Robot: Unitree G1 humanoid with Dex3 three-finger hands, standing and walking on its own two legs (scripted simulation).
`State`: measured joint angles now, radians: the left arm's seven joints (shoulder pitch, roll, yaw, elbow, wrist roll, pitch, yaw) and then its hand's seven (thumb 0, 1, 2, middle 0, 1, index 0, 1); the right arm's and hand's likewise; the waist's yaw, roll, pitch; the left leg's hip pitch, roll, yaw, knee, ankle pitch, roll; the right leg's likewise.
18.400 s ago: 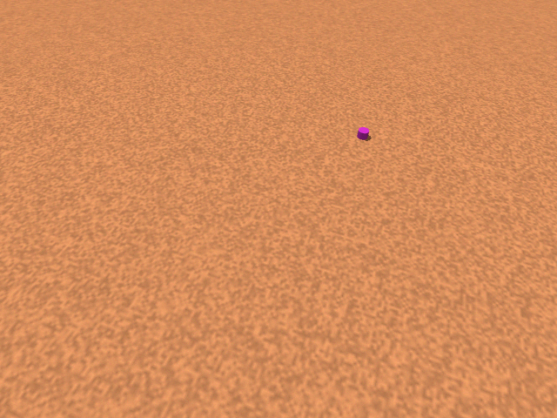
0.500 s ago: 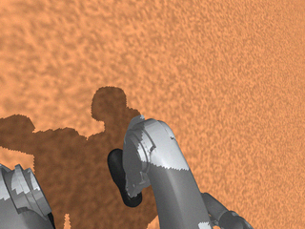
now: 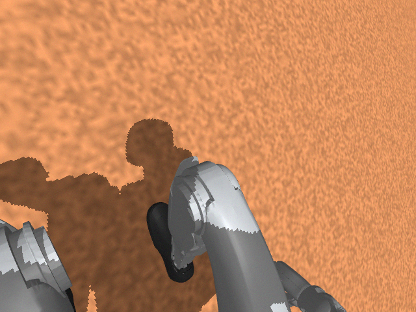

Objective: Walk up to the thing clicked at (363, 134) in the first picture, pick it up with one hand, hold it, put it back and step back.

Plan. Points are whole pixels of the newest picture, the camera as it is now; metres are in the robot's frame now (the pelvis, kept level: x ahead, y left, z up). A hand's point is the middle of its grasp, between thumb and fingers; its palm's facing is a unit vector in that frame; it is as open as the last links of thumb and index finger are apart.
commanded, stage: close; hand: left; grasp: from above
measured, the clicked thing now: out of the picture +0.45 +0.41 -0.28
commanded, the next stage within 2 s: settle in 0.28 s
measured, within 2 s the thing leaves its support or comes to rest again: leaves its support in 0.66 s
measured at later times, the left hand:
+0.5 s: hand out of the picture +0.43 +0.40 -0.25, palm faces -0.45 -0.19 -0.87, open 8.4 cm
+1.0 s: hand out of the picture +0.43 +0.42 -0.18, palm faces -0.44 -0.15 -0.89, open 8.3 cm
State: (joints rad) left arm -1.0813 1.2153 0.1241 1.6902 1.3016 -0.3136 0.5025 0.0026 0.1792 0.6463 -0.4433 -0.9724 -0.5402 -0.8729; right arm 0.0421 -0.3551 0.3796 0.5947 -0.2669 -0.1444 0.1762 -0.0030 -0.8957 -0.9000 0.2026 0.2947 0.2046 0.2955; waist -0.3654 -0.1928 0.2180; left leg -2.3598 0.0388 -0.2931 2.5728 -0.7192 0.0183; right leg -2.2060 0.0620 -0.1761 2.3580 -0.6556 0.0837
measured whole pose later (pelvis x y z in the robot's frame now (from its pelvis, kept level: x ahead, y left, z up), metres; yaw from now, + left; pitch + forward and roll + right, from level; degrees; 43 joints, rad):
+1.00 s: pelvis +0.00 +0.00 +0.01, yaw +2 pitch +30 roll -16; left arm -1.02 1.08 0.12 1.44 1.24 -0.23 0.29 -0.01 0.22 0.39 -0.62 -0.82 -0.77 -0.66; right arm 0.08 -0.34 0.26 0.59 -0.20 -0.06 0.18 0.00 -0.90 -0.90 0.20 0.29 0.21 0.30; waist -0.29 -0.08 0.09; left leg -2.37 0.02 -0.25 2.51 -0.70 0.02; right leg -2.22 0.03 -0.15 2.33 -0.67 0.07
